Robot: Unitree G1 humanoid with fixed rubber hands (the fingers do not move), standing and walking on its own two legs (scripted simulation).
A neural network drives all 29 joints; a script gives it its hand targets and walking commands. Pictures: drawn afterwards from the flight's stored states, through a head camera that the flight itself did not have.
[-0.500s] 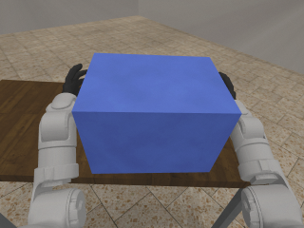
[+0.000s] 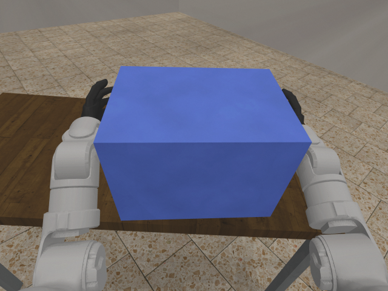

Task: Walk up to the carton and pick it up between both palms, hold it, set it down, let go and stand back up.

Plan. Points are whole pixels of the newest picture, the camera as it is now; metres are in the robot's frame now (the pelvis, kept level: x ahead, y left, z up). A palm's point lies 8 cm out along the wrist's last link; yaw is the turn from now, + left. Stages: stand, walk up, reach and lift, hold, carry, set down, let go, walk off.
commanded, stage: hold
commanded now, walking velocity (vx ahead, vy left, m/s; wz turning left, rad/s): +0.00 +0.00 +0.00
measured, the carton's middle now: (197, 142) +0.34 +0.00 +0.17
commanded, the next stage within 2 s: none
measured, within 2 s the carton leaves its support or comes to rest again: neither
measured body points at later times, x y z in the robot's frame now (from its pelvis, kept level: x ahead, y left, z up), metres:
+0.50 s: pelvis +0.00 -0.01 +0.00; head -0.06 +0.01 +0.45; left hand +0.37 +0.19 +0.21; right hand +0.38 -0.19 +0.21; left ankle +0.06 +0.12 -0.75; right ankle -0.03 -0.11 -0.75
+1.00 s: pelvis +0.00 +0.00 +0.00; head -0.06 +0.02 +0.45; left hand +0.37 +0.20 +0.21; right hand +0.38 -0.19 +0.21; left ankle +0.06 +0.12 -0.75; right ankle -0.03 -0.11 -0.75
